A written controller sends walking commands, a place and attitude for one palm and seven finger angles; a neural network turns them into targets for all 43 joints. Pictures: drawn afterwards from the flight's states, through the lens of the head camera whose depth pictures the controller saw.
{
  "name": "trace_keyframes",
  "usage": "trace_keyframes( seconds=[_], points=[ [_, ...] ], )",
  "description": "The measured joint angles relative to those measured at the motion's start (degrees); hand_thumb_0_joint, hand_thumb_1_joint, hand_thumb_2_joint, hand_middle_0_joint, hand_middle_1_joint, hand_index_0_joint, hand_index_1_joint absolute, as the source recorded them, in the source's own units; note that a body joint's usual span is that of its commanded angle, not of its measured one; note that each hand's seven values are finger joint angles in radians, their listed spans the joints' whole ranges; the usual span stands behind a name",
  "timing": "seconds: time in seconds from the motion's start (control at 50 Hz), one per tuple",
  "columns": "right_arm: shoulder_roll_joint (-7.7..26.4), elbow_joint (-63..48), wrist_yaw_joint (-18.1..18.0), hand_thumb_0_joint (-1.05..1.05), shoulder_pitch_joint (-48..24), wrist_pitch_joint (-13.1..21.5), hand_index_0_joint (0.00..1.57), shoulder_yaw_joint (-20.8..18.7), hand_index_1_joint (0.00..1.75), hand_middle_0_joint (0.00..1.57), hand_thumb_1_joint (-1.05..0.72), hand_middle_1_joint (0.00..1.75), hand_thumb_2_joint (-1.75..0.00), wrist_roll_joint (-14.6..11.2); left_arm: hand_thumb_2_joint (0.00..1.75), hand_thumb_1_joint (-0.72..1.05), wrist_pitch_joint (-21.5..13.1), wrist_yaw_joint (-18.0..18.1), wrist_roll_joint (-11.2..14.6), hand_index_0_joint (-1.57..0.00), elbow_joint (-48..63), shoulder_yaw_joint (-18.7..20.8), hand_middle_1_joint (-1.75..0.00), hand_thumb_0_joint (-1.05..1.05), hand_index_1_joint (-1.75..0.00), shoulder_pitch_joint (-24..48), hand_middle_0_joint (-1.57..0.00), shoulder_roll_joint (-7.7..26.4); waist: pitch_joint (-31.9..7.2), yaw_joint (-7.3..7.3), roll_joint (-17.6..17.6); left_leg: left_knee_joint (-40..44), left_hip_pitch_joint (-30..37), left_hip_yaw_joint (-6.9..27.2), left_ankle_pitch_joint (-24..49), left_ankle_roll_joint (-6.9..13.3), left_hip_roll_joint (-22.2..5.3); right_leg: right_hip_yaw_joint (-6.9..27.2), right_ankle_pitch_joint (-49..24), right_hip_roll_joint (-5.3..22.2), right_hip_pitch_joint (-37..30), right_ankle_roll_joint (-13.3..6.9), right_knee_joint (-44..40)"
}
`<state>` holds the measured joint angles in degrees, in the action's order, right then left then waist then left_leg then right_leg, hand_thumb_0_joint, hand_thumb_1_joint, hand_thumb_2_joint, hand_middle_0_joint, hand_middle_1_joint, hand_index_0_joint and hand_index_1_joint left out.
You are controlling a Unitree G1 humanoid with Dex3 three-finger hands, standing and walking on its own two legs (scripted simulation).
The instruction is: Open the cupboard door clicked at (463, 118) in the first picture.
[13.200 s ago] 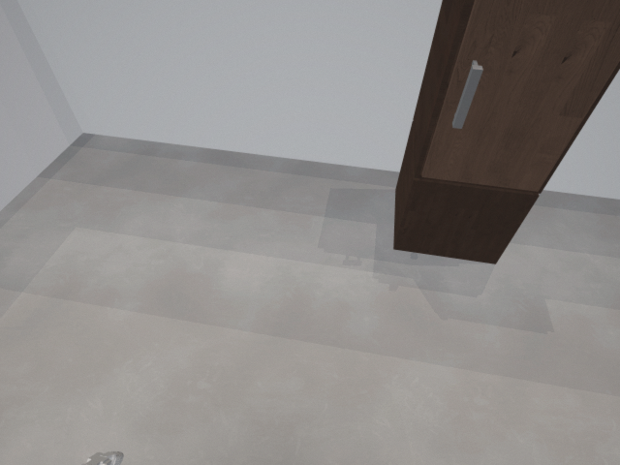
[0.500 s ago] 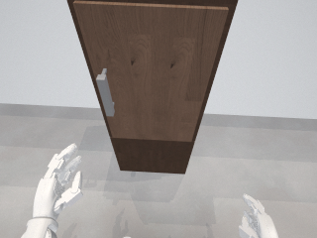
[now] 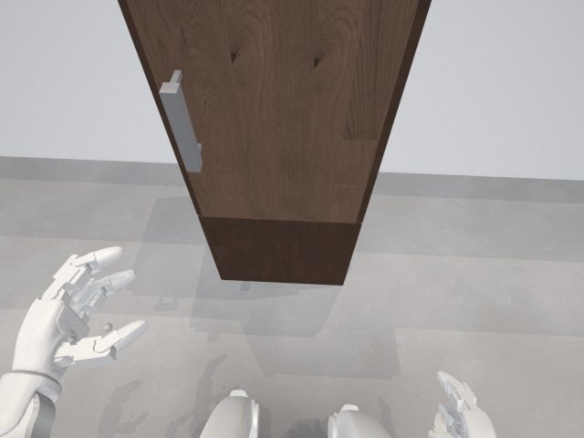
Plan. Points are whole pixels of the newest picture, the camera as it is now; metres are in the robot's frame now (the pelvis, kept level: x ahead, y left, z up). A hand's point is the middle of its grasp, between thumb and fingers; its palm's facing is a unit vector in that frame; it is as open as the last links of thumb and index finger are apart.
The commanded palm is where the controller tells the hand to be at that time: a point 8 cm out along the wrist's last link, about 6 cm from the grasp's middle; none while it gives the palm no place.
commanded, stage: raise the hand with hooked fingers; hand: left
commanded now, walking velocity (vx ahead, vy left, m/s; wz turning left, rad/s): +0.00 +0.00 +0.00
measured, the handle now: (186, 123) +0.59 +0.21 +0.06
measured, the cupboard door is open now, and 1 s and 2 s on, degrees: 0 0 0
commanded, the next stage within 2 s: move the hooked fingers beside the handle in 1.34 s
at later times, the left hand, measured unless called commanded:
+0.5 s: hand (65, 304) +0.26 +0.29 +0.06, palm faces +0.01 -1.00 -0.05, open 13.5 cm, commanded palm +0.25 +0.34 +0.07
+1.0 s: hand (55, 266) +0.30 +0.31 +0.08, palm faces +0.00 -1.00 -0.04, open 14.0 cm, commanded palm +0.28 +0.35 +0.08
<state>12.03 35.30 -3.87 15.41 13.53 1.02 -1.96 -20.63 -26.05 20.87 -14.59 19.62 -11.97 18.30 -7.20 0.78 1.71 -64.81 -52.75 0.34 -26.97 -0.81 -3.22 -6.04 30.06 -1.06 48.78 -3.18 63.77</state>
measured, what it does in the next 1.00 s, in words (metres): stands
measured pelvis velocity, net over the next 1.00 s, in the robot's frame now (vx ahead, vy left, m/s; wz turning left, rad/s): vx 0.01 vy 0.03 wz -0.01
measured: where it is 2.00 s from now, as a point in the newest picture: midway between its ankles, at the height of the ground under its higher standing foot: outside the picture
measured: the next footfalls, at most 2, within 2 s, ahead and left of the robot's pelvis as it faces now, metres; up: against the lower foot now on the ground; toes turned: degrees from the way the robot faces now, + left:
none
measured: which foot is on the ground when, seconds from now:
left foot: down 0.00-1.00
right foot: down 0.00-1.00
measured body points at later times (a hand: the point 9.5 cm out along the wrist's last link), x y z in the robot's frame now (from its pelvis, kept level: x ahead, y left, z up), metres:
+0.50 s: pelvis +0.01 +0.04 +0.01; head +0.07 +0.06 +0.46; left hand +0.26 +0.34 +0.06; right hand +0.20 -0.20 -0.05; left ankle +0.04 +0.13 -0.65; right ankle +0.01 -0.09 -0.65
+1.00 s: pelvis +0.01 +0.03 +0.02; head +0.08 +0.05 +0.47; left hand +0.30 +0.36 +0.08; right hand +0.16 -0.22 -0.06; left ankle +0.04 +0.13 -0.65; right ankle +0.01 -0.09 -0.65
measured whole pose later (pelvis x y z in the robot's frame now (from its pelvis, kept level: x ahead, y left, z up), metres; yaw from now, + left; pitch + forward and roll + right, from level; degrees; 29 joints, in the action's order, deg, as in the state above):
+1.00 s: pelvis +0.01 +0.03 +0.02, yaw +0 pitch +14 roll -3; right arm 16.1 31.5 -3.7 17.5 10.3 1.6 -2.3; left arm -17.5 -30.2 20.9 -24.8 24.8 0.9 24.7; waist -6.7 1.2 0.9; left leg -58.2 -46.6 -1.2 -25.6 1.9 -1.9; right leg -4.5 27.0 -0.2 41.9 -0.5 55.1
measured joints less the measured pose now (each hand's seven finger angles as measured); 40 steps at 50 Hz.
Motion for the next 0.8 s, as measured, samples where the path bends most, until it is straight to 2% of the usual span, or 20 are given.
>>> trace_keyframes(
  seconds=[0.12,0.22,0.34,0.54,0.66,0.8],
  points=[
    [2.1,0.2,0.4,0.01,1.8,0.2,0.21,-1.6,0.30,0.20,-0.90,0.30,-0.89,0.1,0.54,0.07,-3.0,1.2,-0.4,-0.26,0.5,-0.3,-0.84,0.01,-0.83,-1.1,-0.26,-1.0,-0.3,0.23,-0.3,1.3,0.8,-1.4,0.1,1.3,0.6,1.3,-0.6,0.6,-0.5,1.2,-1.4],
    [3.3,-0.9,0.2,0.01,1.1,0.1,0.21,-2.1,0.30,0.20,-0.90,0.30,-0.89,-0.1,0.49,-0.04,-3.3,1.3,-0.9,-0.27,0.9,-0.7,-0.91,0.00,-0.91,-1.0,-0.27,-0.9,-0.1,0.16,-0.9,1.3,1.2,-1.6,-0.1,2.1,1.0,1.6,-0.6,1.0,-1.3,1.9,-1.9],
    [3.4,-3.0,0.3,0.01,-0.7,-0.1,0.20,-1.2,0.30,0.20,-0.90,0.30,-0.89,0.0,0.43,-0.18,-2.4,2.0,-1.4,-0.28,1.7,-0.8,-1.00,0.00,-1.00,0.4,-0.28,0.1,0.1,-0.23,-1.3,1.7,2.2,-1.3,-0.1,2.7,1.4,1.2,-1.1,1.3,-2.9,2.6,-3.3],
    [2.3,-5.7,0.6,0.01,-1.9,-1.3,0.21,1.3,0.30,0.20,-0.90,0.30,-0.89,0.1,0.34,-0.41,1.5,0.5,-1.7,-0.30,-1.0,0.4,-1.14,-0.01,-1.14,5.1,-0.29,2.4,0.3,-1.10,-1.1,3.4,4.1,-0.9,0.4,3.2,1.8,0.8,-2.0,1.5,-5.4,3.1,-6.0],
    [2.3,-5.1,0.5,0.01,-1.1,-1.9,0.21,1.9,0.30,0.20,-0.90,0.30,-0.89,0.1,0.31,-0.47,2.3,-1.0,-1.4,-0.30,-3.5,2.0,-1.18,-0.01,-1.18,7.8,-0.30,3.6,0.5,-1.16,-1.0,4.1,4.6,-0.9,0.6,3.2,1.8,0.8,-2.3,1.4,-6.1,3.2,-6.9],
    [3.1,-4.0,0.1,0.01,0.2,-2.5,0.21,1.5,0.30,0.20,-0.90,0.30,-0.89,-0.1,0.30,-0.49,2.9,-2.8,-1.0,-0.30,-6.8,3.7,-1.20,-0.01,-1.20,10.8,-0.30,5.2,0.9,-0.57,-0.9,4.7,5.1,-1.0,0.7,3.1,1.6,0.9,-2.5,1.2,-6.4,3.0,-7.5]
  ],
)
